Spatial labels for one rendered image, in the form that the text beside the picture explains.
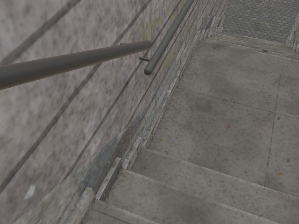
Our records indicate stairs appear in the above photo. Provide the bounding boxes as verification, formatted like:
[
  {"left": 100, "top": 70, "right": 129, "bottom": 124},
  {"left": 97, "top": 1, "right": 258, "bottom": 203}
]
[
  {"left": 82, "top": 147, "right": 299, "bottom": 224},
  {"left": 203, "top": 32, "right": 299, "bottom": 61}
]

